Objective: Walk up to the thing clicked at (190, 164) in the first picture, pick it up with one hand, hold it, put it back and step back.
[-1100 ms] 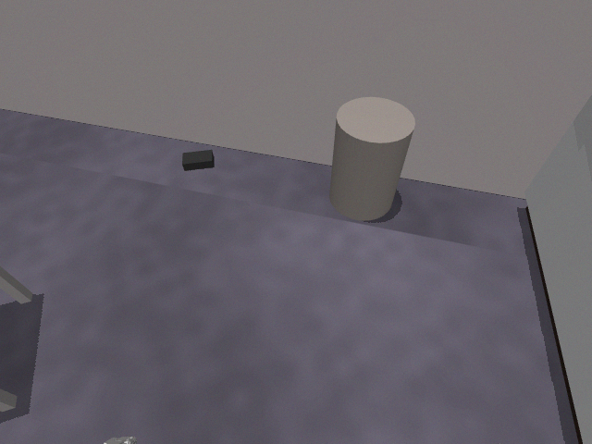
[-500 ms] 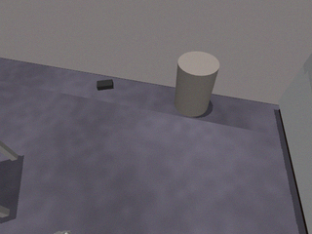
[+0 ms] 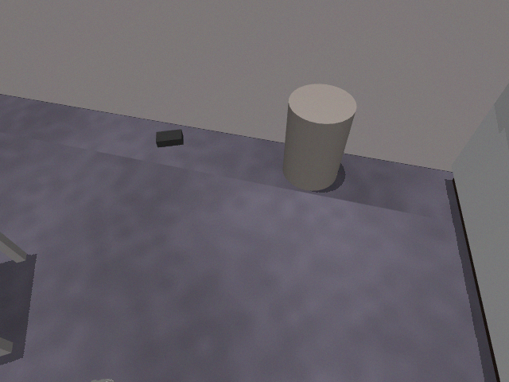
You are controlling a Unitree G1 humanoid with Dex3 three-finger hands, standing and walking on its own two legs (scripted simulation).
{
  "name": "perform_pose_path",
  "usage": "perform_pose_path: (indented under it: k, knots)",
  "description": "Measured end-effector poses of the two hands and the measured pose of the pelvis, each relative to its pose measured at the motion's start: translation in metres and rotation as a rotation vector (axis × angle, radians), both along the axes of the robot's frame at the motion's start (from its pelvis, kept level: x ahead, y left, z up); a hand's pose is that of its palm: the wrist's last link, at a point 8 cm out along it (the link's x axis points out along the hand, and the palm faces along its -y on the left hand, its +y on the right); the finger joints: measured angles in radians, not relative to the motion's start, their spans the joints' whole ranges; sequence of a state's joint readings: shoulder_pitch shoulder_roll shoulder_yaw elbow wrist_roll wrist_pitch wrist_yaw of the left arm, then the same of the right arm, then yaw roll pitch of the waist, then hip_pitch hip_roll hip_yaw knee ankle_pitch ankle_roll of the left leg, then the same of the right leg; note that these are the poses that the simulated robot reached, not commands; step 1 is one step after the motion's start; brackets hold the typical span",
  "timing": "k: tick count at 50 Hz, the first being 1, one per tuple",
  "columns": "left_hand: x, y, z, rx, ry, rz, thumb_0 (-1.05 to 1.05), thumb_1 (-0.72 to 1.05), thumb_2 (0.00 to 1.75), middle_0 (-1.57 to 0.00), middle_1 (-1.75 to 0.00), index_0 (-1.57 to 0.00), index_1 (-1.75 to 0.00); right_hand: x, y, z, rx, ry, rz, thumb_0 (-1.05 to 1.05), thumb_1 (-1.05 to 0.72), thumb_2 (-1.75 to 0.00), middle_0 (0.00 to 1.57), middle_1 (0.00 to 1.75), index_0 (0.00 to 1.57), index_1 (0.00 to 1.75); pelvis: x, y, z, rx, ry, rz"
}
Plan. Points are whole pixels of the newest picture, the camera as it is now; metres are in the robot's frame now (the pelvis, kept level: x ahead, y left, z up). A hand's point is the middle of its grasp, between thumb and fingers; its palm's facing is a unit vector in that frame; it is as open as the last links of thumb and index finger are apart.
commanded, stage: stand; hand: left
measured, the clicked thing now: (169, 138) +1.45 +0.57 -0.76
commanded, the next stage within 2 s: walk up in 0.02 s
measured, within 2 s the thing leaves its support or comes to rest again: neither
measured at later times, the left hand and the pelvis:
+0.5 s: hand (43, 340) +0.20 +0.43 -0.16, palm faces -0.18 -0.86 -0.47, open 7.4 cm; pelvis +0.11 +0.12 -0.02, yaw -8 degrees
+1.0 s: hand (64, 228) +0.44 +0.49 -0.15, palm faces -0.23 -0.84 -0.49, open 7.4 cm; pelvis +0.32 +0.20 -0.03, yaw -13 degrees
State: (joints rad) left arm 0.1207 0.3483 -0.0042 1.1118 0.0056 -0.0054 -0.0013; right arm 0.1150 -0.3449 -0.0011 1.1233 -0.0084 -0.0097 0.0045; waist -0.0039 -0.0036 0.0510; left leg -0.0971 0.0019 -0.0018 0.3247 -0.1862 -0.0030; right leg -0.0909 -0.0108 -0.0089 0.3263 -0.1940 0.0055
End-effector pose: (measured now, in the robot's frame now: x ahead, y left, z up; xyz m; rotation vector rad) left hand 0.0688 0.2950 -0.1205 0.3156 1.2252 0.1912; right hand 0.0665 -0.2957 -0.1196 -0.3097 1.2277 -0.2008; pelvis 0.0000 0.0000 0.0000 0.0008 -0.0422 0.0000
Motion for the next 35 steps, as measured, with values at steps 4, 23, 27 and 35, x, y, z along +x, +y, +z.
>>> perform_pose_path:
  k: [4, 23, 27, 35]
  knots:
    - [-0.003, 0.007, 0.002, 0.003, -0.019, -0.004, 0.01, 0.90, 0.89, -0.21, -0.30, -0.21, -0.30, 0.005, -0.004, 0.000, 0.010, -0.022, 0.004, 0.01, -0.90, -0.90, 0.20, 0.30, 0.21, 0.30, 0.001, 0.004, -0.003, -0.005, 0.012, -0.014]
    - [0.095, 0.173, -0.002, 0.171, 0.051, -0.128, 0.01, 0.90, 0.89, -0.21, -0.30, -0.21, -0.30, 0.061, 0.075, 0.006, -0.041, -0.139, -0.117, 0.01, -0.90, -0.90, 0.20, 0.30, 0.21, 0.30, 0.093, 0.119, -0.028, 0.005, 0.013, -0.129]
    - [0.163, 0.168, 0.014, 0.135, -0.038, -0.201, 0.01, 0.90, 0.89, -0.21, -0.30, -0.21, -0.30, 0.048, 0.101, 0.004, 0.000, -0.080, -0.176, 0.01, -0.90, -0.90, 0.20, 0.30, 0.21, 0.30, 0.122, 0.129, -0.016, 0.012, 0.009, -0.157]
    - [0.284, 0.151, 0.034, 0.155, -0.194, -0.318, 0.01, 0.90, 0.89, -0.21, -0.30, -0.21, -0.30, 0.060, 0.119, -0.031, 0.055, 0.012, -0.240, 0.01, -0.90, -0.90, 0.20, 0.30, 0.21, 0.30, 0.188, 0.138, -0.028, 0.011, 0.002, -0.195]
